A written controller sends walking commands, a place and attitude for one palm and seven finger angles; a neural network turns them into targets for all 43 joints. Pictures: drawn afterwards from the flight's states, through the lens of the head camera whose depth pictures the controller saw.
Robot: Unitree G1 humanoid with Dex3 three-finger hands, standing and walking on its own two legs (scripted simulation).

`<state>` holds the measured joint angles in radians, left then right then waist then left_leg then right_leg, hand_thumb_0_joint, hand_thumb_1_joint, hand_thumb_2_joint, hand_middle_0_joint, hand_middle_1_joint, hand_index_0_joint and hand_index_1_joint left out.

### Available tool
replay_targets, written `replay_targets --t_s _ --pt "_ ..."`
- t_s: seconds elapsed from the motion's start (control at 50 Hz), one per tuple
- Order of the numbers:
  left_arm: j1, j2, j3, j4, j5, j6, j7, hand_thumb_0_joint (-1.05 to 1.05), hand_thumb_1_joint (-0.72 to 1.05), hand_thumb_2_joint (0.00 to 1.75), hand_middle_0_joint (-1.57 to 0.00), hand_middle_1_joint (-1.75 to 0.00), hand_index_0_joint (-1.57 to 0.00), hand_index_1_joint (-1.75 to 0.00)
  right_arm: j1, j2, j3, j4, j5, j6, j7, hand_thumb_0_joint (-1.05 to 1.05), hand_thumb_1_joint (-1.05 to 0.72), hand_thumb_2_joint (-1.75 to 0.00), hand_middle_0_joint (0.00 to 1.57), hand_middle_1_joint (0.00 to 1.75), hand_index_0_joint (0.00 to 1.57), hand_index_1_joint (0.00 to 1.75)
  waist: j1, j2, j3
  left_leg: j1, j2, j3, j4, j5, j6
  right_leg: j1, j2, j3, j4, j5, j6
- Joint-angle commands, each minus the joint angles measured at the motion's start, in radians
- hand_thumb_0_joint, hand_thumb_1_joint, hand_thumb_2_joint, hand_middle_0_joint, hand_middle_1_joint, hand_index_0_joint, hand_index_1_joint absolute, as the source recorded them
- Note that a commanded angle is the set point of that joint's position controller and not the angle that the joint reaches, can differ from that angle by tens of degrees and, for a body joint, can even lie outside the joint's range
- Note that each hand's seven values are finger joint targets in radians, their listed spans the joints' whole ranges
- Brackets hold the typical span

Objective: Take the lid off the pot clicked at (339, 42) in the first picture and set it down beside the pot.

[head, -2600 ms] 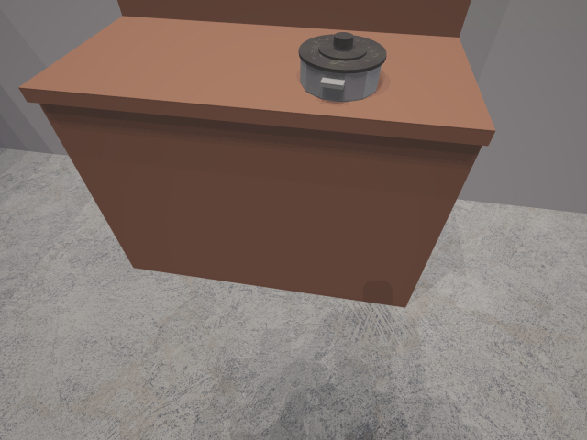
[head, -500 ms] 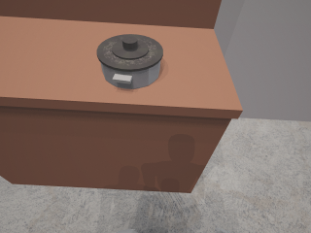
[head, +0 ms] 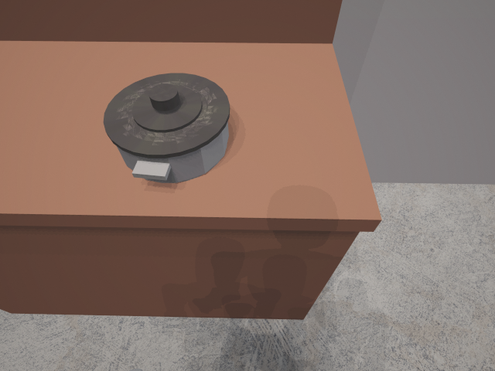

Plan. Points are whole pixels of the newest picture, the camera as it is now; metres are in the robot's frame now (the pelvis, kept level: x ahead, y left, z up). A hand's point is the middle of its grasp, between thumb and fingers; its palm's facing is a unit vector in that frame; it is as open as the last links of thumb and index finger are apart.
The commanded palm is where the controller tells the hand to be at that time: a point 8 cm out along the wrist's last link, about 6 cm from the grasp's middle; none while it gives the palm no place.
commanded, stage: come to a stop and stand still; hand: left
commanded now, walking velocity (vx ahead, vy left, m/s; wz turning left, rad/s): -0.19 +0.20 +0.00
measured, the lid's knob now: (164, 97) +0.50 +0.15 +0.16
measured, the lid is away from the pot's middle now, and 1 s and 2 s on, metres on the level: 0.00 0.00 0.00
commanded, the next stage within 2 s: look again from close up in 0.76 s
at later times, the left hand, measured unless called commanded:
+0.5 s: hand out of the picture -0.04 +0.23 -0.18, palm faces +0.08 -0.97 -0.22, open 7.4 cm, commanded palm none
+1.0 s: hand out of the picture +0.01 +0.20 -0.18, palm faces -0.10 -0.97 -0.23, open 7.3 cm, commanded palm none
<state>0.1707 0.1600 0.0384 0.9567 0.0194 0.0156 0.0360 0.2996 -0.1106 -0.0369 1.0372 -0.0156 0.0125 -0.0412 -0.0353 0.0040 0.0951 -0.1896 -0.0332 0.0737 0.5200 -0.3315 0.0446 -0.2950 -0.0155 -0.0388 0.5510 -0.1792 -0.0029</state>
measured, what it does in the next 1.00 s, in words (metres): steps on the spot: left foot, then right foot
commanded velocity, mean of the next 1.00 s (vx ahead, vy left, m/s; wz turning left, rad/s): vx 0.05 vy -0.03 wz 0.00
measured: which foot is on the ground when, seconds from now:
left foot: down 0.00-0.00, up 0.02-0.44, down 0.46-1.00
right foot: down 0.00-0.48, up 0.50-0.92, down 0.94-1.00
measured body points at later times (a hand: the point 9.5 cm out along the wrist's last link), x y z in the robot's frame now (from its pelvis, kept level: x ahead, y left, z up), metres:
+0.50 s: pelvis -0.06 +0.03 +0.00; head -0.05 +0.05 +0.45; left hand -0.04 +0.29 -0.16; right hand +0.03 -0.21 -0.13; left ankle -0.08 +0.14 -0.74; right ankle +0.01 -0.10 -0.73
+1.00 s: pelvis -0.04 +0.02 -0.01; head +0.01 +0.01 +0.44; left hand +0.01 +0.25 -0.16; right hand -0.10 -0.19 -0.17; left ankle -0.08 +0.14 -0.73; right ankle -0.05 -0.13 -0.73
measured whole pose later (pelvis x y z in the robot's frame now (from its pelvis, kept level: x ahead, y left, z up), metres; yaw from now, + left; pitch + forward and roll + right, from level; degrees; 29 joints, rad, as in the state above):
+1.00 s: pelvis -0.04 +0.02 -0.01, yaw -4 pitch +2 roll +1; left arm 0.23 0.17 0.01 1.05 0.02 -0.01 0.03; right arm 0.35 -0.15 -0.02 1.08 -0.02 0.00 -0.02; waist -0.04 0.01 0.05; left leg -0.26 0.01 0.04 0.62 -0.40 0.00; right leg -0.34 -0.03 0.06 0.63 -0.35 0.03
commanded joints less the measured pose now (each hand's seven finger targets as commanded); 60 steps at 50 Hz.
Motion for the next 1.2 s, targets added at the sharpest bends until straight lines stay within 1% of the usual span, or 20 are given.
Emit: replay_targets --t_s 0.0,0.06,0.2,0.36,0.4,0.42,0.44,0.46,0.48,0.56,0.7,0.78,0.82,0.84,0.86,0.9,0.94,0.98,1.04,1.18 --pt "0.221 0.225 0.055 -0.003 0.001 -0.025 0.022 0.0 0.9 0.9 -0.2 -0.3 -0.2 -0.3 0.066 -0.141 -0.054 -0.071 0.01 0.013 -0.015 0.0 -0.9 -0.9 0.2 0.3 0.2 0.3 0.07 -0.227 -0.24 -0.25 -0.03 -0.104 0.554 -0.372 -0.077 0.337 -0.472 0.33 -0.069 1.328 -0.236" --pt "0.111 0.172 0.05 -0.032 -0.003 -0.011 0.034 0.0 0.9 0.9 -0.2 -0.3 -0.2 -0.3 -0.017 -0.142 -0.057 -0.064 0.004 0.052 -0.003 0.0 -0.9 -0.9 0.2 0.3 0.2 0.3 0.047 -0.168 -0.143 -0.321 0.003 -0.16 0.764 -0.23 -0.089 0.204 -0.34 0.24 -0.11 0.942 -0.224" --pt "0.135 0.195 0.054 -0.058 0.004 -0.02 0.032 0.0 0.9 0.9 -0.2 -0.3 -0.2 -0.3 -0.084 -0.143 -0.047 -0.094 -0.005 0.06 0.028 0.0 -0.9 -0.9 0.2 0.3 0.2 0.3 0.064 -0.149 -0.17 -0.337 0.022 -0.134 0.667 -0.073 -0.112 0.198 -0.261 0.22 -0.165 0.501 -0.18" --pt "0.108 0.223 0.055 -0.059 0.017 -0.007 -0.002 0.0 0.9 0.9 -0.2 -0.3 -0.2 -0.3 -0.089 -0.137 -0.02 -0.098 0.004 0.01 0.04 0.0 -0.9 -0.9 0.2 0.3 0.2 0.3 0.062 -0.244 -0.109 -0.045 0.005 -0.035 0.127 -0.081 -0.071 0.022 -0.196 0.257 -0.32 -0.179 -0.13" --pt "0.07 0.207 0.048 -0.051 0.005 0.001 -0.004 0.0 0.9 0.9 -0.2 -0.3 -0.2 -0.3 0.005 -0.135 -0.012 -0.059 0.004 -0.003 0.035 0.0 -0.9 -0.9 0.2 0.3 0.2 0.3 0.01 -0.197 -0.085 0.158 0.0 -0.022 -0.096 0.028 -0.061 -0.134 -0.153 0.212 -0.301 -0.353 -0.072" --pt "0.073 0.171 0.038 -0.05 0.001 0.005 -0.006 0.0 0.9 0.9 -0.2 -0.3 -0.2 -0.3 0.048 -0.163 -0.013 -0.046 0.001 -0.013 0.029 0.0 -0.9 -0.9 0.2 0.3 0.2 0.3 -0.006 -0.08 -0.079 0.205 0.05 -0.082 -0.179 -0.004 -0.054 -0.191 -0.112 0.17 -0.203 -0.375 -0.042" --pt "0.084 0.113 0.026 -0.057 -0.005 0.009 -0.011 0.0 0.9 0.9 -0.2 -0.3 -0.2 -0.3 0.065 -0.23 -0.025 -0.047 -0.014 -0.02 0.025 0.0 -0.9 -0.9 0.2 0.3 0.2 0.3 -0.019 0.179 -0.042 0.129 0.227 -0.347 -0.328 -0.23 -0.005 -0.258 -0.01 0.077 0.029 -0.35 -0.002" --pt "0.081 0.094 0.022 -0.064 -0.007 0.01 -0.01 0.0 0.9 0.9 -0.2 -0.3 -0.2 -0.3 0.0 -0.285 -0.026 -0.079 -0.021 -0.009 0.021 0.0 -0.9 -0.9 0.2 0.3 0.2 0.3 -0.004 0.301 0.03 -0.039 0.37 -0.523 -0.445 -0.389 0.062 -0.278 0.027 0.024 0.176 -0.342 0.021" --pt "0.076 0.114 0.027 -0.074 -0.004 0.012 -0.014 0.0 0.9 0.9 -0.2 -0.3 -0.2 -0.3 -0.056 -0.295 -0.024 -0.108 -0.024 -0.005 0.019 0.0 -0.9 -0.9 0.2 0.3 0.2 0.3 0.018 0.217 0.092 -0.17 0.413 -0.54 -0.484 -0.438 0.113 -0.25 -0.006 0.07 0.258 -0.302 0.014" --pt "0.166 0.118 0.039 0.018 0.008 0.005 -0.037 0.0 0.9 0.9 -0.2 -0.3 -0.2 -0.3 -0.054 -0.201 0.003 -0.078 -0.008 -0.039 -0.001 0.0 -0.9 -0.9 0.2 0.3 0.2 0.3 0.054 0.124 0.046 -0.039 0.248 -0.31 -0.409 -0.088 0.044 -0.275 0.012 0.097 0.437 -0.095 0.026" --pt "0.12 0.092 0.032 0.005 0.004 0.012 -0.035 0.0 0.9 0.9 -0.2 -0.3 -0.2 -0.3 0.124 -0.171 0.005 -0.009 -0.006 -0.054 -0.025 0.0 -0.9 -0.9 0.2 0.3 0.2 0.3 0.007 0.112 -0.024 0.133 0.3 -0.271 -0.305 0.4 0.102 -0.332 -0.024 0.098 0.462 -0.112 0.042" --pt "0.067 0.059 0.01 0.0 -0.008 0.005 -0.031 0.0 0.9 0.9 -0.2 -0.3 -0.2 -0.3 0.147 -0.155 0.008 0.021 -0.012 -0.052 -0.026 0.0 -0.9 -0.9 0.2 0.3 0.2 0.3 -0.007 0.159 -0.042 0.127 0.277 -0.228 -0.245 0.611 0.109 -0.198 -0.037 0.043 0.249 -0.182 0.033" --pt "0.066 0.045 0.003 0.011 -0.016 -0.005 -0.029 0.0 0.9 0.9 -0.2 -0.3 -0.2 -0.3 0.143 -0.166 0.005 0.033 -0.014 -0.046 -0.023 0.0 -0.9 -0.9 0.2 0.3 0.2 0.3 -0.011 0.198 -0.079 0.129 0.263 -0.231 -0.205 0.642 0.106 -0.096 -0.014 0.008 0.119 -0.216 0.024" --pt "0.2 0.096 -0.005 0.117 -0.002 -0.025 0.001 0.0 0.9 0.9 -0.2 -0.3 -0.2 -0.3 -0.013 -0.249 -0.009 0.0 0.0 -0.06 0.002 0.0 -0.9 -0.9 0.2 0.3 0.2 0.3 0.085 0.256 -0.115 -0.06 0.29 -0.139 -0.028 0.53 0.053 0.063 -0.098 0.08 0.112 -0.039 -0.038" --pt "0.244 0.131 -0.007 0.081 0.001 -0.024 -0.007 0.0 0.9 0.9 -0.2 -0.3 -0.2 -0.3 -0.024 -0.14 0.008 -0.062 -0.004 -0.049 0.017 0.0 -0.9 -0.9 0.2 0.3 0.2 0.3 0.104 0.079 -0.089 -0.189 0.156 -0.078 -0.024 0.028 0.002 0.097 -0.047 0.087 -0.055 -0.194 -0.027" --pt "0.205 0.179 0.001 0.069 0.002 -0.043 -0.003 0.0 0.9 0.9 -0.2 -0.3 -0.2 -0.3 0.058 -0.077 0.021 -0.063 -0.013 -0.036 0.022 0.0 -0.9 -0.9 0.2 0.3 0.2 0.3 0.044 -0.187 -0.101 -0.195 0.03 -0.05 0.131 -0.109 -0.045 0.055 -0.212 0.319 -0.223 -0.265 -0.114" --pt "0.115 0.162 -0.005 0.051 0.006 -0.037 0.002 0.0 0.9 0.9 -0.2 -0.3 -0.2 -0.3 0.129 -0.053 0.018 -0.041 -0.005 -0.043 0.033 0.0 -0.9 -0.9 0.2 0.3 0.2 0.3 -0.017 -0.074 -0.135 -0.041 0.027 -0.029 0.065 -0.007 -0.042 0.009 -0.168 0.177 -0.112 0.028 -0.105" --pt "0.128 0.129 0.001 0.06 -0.009 -0.046 0.008 0.0 0.9 0.9 -0.2 -0.3 -0.2 -0.3 0.144 -0.104 0.014 -0.02 -0.001 -0.055 0.021 0.0 -0.9 -0.9 0.2 0.3 0.2 0.3 0.004 -0.095 -0.263 -0.013 0.109 -0.131 -0.008 0.337 -0.033 0.145 -0.066 0.077 0.071 0.218 -0.051" --pt "0.135 0.076 -0.011 0.082 -0.019 -0.038 0.018 0.0 0.9 0.9 -0.2 -0.3 -0.2 -0.3 0.111 -0.154 0.006 -0.003 0.003 -0.054 -0.002 0.0 -0.9 -0.9 0.2 0.3 0.2 0.3 0.024 0.148 -0.11 0.018 0.181 -0.159 0.001 0.798 -0.014 0.066 -0.033 0.034 0.072 0.112 -0.022" --pt "0.117 0.12 0.0 0.082 -0.016 -0.046 0.015 0.0 0.9 0.9 -0.2 -0.3 -0.2 -0.3 0.081 -0.111 0.004 -0.001 0.001 -0.031 -0.002 0.0 -0.9 -0.9 0.2 0.3 0.2 0.3 0.011 -0.107 -0.06 -0.01 0.095 -0.089 -0.015 0.256 -0.049 0.086 -0.104 0.114 -0.012 0.383 -0.05"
